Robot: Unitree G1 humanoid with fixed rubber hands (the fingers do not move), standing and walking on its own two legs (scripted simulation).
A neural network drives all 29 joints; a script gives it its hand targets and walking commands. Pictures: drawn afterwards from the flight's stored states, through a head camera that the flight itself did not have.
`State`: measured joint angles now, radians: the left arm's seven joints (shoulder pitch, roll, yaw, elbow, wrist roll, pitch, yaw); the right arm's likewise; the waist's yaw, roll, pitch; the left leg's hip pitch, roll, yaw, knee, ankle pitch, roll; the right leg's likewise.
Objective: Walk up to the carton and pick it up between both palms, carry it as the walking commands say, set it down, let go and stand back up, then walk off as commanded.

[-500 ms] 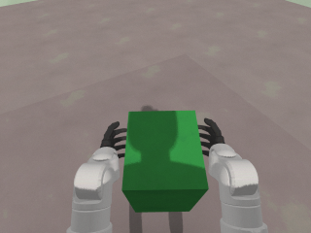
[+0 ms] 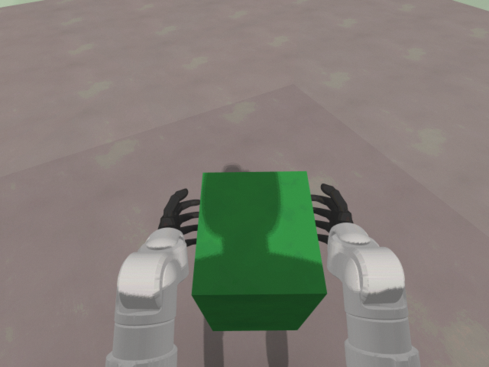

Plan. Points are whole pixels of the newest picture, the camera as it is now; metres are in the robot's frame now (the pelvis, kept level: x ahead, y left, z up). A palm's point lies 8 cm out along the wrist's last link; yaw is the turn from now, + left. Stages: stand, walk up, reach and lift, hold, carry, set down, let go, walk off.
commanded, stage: carry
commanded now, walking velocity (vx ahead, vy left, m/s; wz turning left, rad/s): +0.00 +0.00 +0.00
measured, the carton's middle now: (254, 259) +0.28 -0.01 +0.02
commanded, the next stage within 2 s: hold in 0.88 s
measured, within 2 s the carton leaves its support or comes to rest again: neither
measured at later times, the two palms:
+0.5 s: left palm (171, 230) +0.29 +0.12 +0.10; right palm (335, 225) +0.29 -0.13 +0.10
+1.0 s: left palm (182, 245) +0.30 +0.12 +0.03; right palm (326, 242) +0.30 -0.13 +0.03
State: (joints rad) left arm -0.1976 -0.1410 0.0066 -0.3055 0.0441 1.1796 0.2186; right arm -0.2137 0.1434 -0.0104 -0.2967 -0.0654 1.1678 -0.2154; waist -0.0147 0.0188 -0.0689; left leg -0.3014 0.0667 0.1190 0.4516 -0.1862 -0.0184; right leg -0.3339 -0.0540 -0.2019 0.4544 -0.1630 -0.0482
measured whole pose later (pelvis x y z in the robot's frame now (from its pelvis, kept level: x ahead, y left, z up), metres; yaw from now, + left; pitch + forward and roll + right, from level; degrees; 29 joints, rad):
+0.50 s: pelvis +0.01 +0.00 +0.00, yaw +0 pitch +3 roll +0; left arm -0.21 -0.14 0.01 -0.27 0.06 1.16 0.21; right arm -0.22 0.15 -0.02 -0.26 -0.08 1.15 -0.20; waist -0.01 0.02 -0.08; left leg -0.29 0.07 0.12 0.46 -0.20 -0.02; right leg -0.32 -0.05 -0.20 0.45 -0.18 -0.04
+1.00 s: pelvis +0.01 +0.00 +0.00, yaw -4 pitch -3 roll +0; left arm -0.22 -0.14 0.07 0.14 0.20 0.79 0.10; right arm -0.26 0.15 -0.04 0.19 -0.22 0.78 -0.11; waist 0.02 0.00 0.06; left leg -0.15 0.00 -0.02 0.40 -0.20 -0.01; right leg -0.21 0.01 -0.07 0.39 -0.14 -0.04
